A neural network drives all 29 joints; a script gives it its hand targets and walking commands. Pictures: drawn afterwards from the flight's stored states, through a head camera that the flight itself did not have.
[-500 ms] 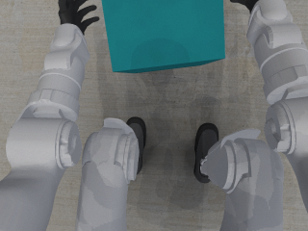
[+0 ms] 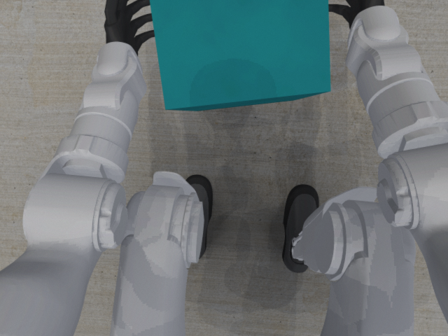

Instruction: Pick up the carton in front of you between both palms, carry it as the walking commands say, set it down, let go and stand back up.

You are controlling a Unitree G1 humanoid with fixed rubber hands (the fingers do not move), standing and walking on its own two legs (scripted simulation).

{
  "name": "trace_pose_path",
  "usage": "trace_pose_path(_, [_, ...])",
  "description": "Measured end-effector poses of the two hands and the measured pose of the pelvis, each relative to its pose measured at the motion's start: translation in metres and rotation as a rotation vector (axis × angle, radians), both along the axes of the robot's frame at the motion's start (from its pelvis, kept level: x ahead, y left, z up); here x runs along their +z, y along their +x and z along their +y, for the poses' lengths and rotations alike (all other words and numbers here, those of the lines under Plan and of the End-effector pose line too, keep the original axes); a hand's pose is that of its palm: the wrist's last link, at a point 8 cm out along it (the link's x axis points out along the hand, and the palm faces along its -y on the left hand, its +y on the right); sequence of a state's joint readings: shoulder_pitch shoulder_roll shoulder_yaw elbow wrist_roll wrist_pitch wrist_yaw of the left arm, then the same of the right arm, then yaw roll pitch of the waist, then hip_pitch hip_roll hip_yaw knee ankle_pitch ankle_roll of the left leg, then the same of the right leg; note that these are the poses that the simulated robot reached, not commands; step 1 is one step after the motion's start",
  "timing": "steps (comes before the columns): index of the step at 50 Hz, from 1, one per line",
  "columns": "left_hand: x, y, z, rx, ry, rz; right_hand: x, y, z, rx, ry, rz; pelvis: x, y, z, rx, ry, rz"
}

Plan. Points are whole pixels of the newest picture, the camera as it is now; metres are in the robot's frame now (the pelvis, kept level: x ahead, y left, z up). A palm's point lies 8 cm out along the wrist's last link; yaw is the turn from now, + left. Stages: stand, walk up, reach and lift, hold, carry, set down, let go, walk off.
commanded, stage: reach and lift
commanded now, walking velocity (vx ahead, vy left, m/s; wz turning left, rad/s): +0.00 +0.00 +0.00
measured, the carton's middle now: (239, 41) +0.53 +0.03 -0.25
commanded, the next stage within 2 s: none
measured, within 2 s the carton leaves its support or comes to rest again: leaves its support in 0.36 s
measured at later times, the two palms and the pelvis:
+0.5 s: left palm (122, 25) +0.51 +0.18 -0.13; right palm (367, 2) +0.55 -0.12 -0.14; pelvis +0.00 +0.00 -0.01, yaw -1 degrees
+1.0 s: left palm out of the picture +0.47 +0.18 +0.06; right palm out of the picture +0.50 -0.12 +0.06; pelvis +0.01 -0.01 +0.11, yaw +0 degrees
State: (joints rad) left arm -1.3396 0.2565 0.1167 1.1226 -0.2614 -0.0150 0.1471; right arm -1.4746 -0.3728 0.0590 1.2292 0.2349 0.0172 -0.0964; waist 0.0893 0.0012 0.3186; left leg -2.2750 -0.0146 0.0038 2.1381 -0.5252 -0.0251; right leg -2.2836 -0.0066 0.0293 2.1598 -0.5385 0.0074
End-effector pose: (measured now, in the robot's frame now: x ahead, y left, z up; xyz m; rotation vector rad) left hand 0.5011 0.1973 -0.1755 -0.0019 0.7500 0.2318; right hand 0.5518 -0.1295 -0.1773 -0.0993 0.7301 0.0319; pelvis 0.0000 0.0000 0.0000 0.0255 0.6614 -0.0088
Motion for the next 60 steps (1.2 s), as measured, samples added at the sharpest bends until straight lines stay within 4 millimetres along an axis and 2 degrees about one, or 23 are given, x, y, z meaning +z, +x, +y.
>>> trace_pose_path(3, [0.001, 0.006, -0.010, -0.018, -0.008, -0.008, -0.002, -0.001, 0.014, 0.016, 0.015, -0.004, 0.001, -0.001, -0.001, 0.002, 0.001, 0.000])
trace_pose_path(9, [0.002, 0.007, -0.012, 0.023, 0.000, -0.001, -0.001, 0.001, 0.016, 0.002, -0.008, -0.003, 0.000, -0.003, -0.002, -0.001, 0.004, -0.004])
trace_pose_path(16, [0.005, 0.016, -0.013, 0.003, -0.008, 0.013, 0.001, 0.005, 0.016, -0.002, -0.010, 0.014, -0.012, -0.003, -0.004, -0.005, 0.009, -0.011])
trace_pose_path(20, [0.015, 0.019, -0.013, 0.005, -0.010, -0.004, 0.003, 0.000, 0.016, -0.024, -0.004, -0.001, -0.016, -0.002, -0.004, -0.005, 0.006, -0.018])
trace_pose_path(22, [0.024, 0.018, -0.014, 0.012, -0.017, -0.019, 0.011, -0.003, 0.014, -0.030, 0.006, -0.014, -0.016, -0.001, -0.003, -0.006, 0.003, -0.018])
trace_pose_path(24, [0.037, 0.013, -0.017, 0.020, -0.027, -0.035, 0.027, -0.004, 0.012, -0.034, 0.010, -0.029, -0.013, 0.001, -0.002, -0.012, 0.000, -0.015])
trace_pose_path(28, [0.074, 0.003, -0.024, 0.026, -0.049, -0.075, 0.075, -0.011, 0.005, -0.067, 0.028, -0.063, 0.000, 0.003, 0.000, -0.020, -0.005, 0.000])
trace_pose_path(32, [0.117, -0.006, -0.031, 0.025, -0.068, -0.077, 0.122, -0.023, -0.002, -0.100, 0.041, -0.061, 0.022, 0.003, 0.001, -0.030, -0.001, 0.028])
trace_pose_path(36, [0.153, -0.017, -0.032, 0.021, -0.063, -0.055, 0.157, -0.035, -0.002, -0.109, 0.043, -0.039, 0.048, 0.002, 0.000, -0.030, 0.002, 0.053])
trace_pose_path(41, [0.188, -0.027, -0.023, 0.032, -0.047, -0.052, 0.190, -0.041, 0.007, -0.092, 0.050, -0.036, 0.076, 0.001, -0.003, -0.021, 0.005, 0.072])
trace_pose_path(47, [0.220, -0.032, -0.014, 0.039, -0.045, -0.065, 0.221, -0.044, 0.015, -0.083, 0.048, -0.049, 0.102, 0.003, -0.006, -0.004, -0.002, 0.080])
trace_pose_path(54, [0.255, -0.034, -0.024, 0.009, -0.055, -0.072, 0.257, -0.056, 0.004, -0.116, 0.045, -0.058, 0.133, 0.013, -0.004, 0.000, -0.015, 0.066])
trace_pose_path(60, [0.293, -0.042, -0.032, -0.006, -0.056, -0.071, 0.294, -0.070, -0.004, -0.143, 0.059, -0.056, 0.164, 0.024, -0.003, -0.010, -0.013, 0.025])
